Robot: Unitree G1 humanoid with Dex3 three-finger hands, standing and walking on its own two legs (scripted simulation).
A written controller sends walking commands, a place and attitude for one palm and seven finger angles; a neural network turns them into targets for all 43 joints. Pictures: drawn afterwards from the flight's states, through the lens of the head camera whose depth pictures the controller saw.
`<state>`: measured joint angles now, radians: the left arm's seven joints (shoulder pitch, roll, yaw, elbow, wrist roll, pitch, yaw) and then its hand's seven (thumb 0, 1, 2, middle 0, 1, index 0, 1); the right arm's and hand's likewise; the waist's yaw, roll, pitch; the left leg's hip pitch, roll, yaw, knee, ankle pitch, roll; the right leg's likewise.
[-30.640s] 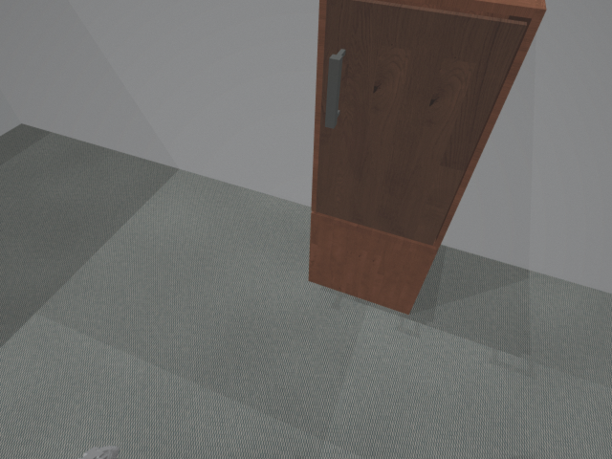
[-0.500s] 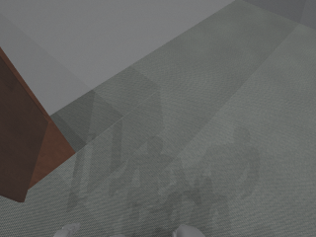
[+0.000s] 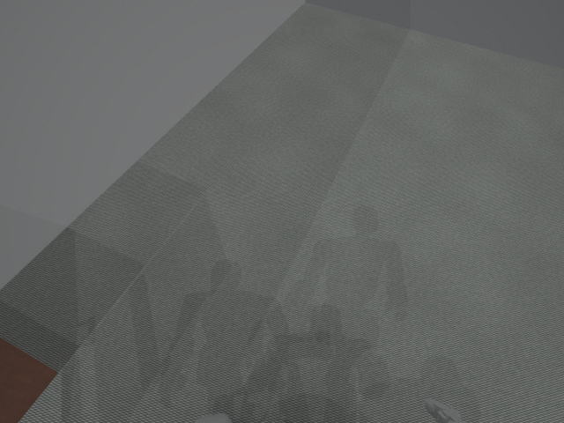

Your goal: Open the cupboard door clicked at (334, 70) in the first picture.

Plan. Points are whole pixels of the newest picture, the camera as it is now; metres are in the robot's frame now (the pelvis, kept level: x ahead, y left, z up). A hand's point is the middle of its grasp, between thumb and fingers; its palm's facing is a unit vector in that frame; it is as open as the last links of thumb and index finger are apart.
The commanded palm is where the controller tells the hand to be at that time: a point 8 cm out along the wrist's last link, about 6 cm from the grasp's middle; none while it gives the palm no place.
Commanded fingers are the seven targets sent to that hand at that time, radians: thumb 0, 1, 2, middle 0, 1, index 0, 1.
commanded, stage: walk to a spot facing it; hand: left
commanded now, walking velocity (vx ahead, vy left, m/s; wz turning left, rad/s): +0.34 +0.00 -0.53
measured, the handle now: out of the picture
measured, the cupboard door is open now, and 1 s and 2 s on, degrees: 46 46 46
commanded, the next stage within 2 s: turn to face it in 0.98 s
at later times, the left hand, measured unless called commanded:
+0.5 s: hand (250, 288) +0.36 +0.09 -0.15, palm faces -0.25 -0.95 -0.21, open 7.4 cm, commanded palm none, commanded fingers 0.00 0.90 0.90 -0.20 -0.30 -0.20 -0.30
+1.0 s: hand (301, 197) +0.61 +0.00 -0.16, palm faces -0.33 -0.92 -0.20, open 7.4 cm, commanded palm none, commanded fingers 0.00 0.90 0.90 -0.20 -0.30 -0.20 -0.30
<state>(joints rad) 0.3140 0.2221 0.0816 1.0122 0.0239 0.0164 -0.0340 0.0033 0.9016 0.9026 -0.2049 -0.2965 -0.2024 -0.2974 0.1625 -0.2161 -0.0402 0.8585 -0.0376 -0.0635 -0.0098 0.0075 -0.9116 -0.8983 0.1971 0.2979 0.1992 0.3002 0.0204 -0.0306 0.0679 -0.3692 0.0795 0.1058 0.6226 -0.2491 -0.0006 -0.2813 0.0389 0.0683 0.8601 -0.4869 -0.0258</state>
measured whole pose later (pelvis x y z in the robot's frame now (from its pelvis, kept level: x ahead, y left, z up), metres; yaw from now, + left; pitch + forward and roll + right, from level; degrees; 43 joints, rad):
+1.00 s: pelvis +0.46 -0.16 +0.00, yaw -20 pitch +1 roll +1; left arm 0.16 0.19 0.07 1.00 0.03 -0.05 -0.05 0.00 0.91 0.90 -0.20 -0.30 -0.20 -0.30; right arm 0.37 -0.19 -0.05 1.08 -0.03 -0.02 0.01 0.00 -0.93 -0.90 0.20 0.30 0.20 0.30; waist -0.01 0.00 0.05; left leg -0.15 0.14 0.19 0.66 -0.46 -0.06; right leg -0.40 -0.07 -0.11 0.62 -0.24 -0.05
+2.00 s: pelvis +0.69 -0.28 +0.00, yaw +10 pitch +1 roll +1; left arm 0.22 0.26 0.06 0.94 0.02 0.05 0.02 0.00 0.90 0.90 -0.20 -0.30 -0.20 -0.30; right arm 0.10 -0.24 -0.06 0.87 -0.02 0.02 0.01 0.01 -0.91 -0.90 0.19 0.30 0.20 0.30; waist 0.00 -0.05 0.11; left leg -0.36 0.02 0.09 0.65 -0.30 0.03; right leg -0.41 -0.12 -0.11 1.07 -0.55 0.08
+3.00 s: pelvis +0.76 -0.35 +0.01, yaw +47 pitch +1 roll +1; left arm 0.17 0.20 0.05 0.87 0.03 0.01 0.03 0.00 0.90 0.90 -0.20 -0.30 -0.20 -0.30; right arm 0.16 -0.25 -0.09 0.94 -0.02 0.09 0.02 0.01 -0.91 -0.90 0.20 0.30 0.20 0.30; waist -0.03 0.03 0.11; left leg -0.51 0.00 0.00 1.09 -0.47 -0.06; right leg -0.23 -0.08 -0.12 0.55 -0.33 0.00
